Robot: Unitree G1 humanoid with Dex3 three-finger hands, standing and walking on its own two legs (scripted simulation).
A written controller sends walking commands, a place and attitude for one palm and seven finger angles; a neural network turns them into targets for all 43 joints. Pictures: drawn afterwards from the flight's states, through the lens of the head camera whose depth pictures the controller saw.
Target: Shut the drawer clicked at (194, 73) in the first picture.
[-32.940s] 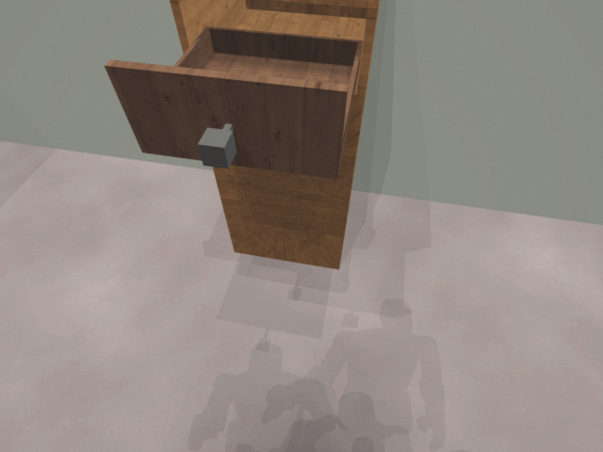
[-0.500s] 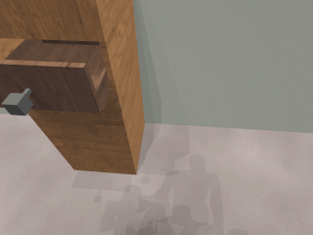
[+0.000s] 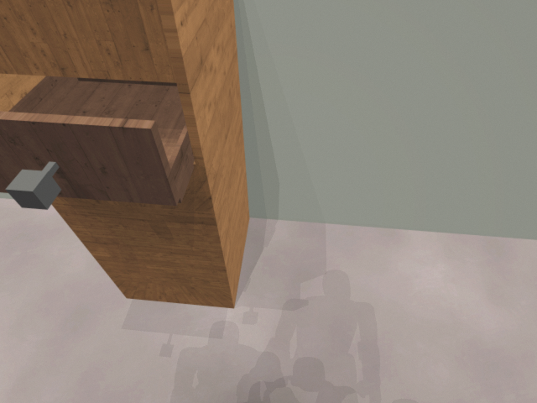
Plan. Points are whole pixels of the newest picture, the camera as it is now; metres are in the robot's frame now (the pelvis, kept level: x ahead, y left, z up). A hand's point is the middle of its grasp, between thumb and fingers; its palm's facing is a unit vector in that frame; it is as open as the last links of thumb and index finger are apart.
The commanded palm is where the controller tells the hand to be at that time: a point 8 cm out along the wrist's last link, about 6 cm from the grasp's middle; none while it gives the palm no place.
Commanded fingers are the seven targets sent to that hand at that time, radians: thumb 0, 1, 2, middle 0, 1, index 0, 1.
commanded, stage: come to a stop and stand still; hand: left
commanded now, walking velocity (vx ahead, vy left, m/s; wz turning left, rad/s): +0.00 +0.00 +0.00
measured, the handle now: (41, 180) +0.41 +0.41 +0.09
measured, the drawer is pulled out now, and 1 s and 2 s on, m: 0.12 0.12 0.12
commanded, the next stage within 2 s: look again from close up in 0.16 s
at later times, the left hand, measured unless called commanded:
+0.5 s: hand out of the picture +0.02 +0.22 -0.18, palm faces +0.05 -0.96 -0.28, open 7.4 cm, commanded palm none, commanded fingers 0.00 0.90 0.90 -0.20 -0.30 -0.20 -0.30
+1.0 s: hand out of the picture +0.09 +0.30 -0.10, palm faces +0.23 -0.94 -0.24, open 7.4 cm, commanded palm +0.06 +0.33 -0.06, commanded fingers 0.00 0.90 0.90 -0.32 -0.43 -0.32 -0.43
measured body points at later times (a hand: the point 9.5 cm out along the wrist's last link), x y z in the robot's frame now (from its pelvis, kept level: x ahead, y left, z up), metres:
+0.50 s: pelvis +0.00 +0.02 -0.01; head +0.01 +0.01 +0.44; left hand +0.02 +0.27 -0.16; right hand +0.04 -0.24 -0.17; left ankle -0.03 +0.14 -0.74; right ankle -0.06 -0.08 -0.74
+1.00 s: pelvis -0.06 +0.06 -0.01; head -0.04 +0.07 +0.44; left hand +0.07 +0.35 -0.08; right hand +0.05 -0.20 -0.12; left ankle -0.03 +0.14 -0.74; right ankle -0.06 -0.08 -0.74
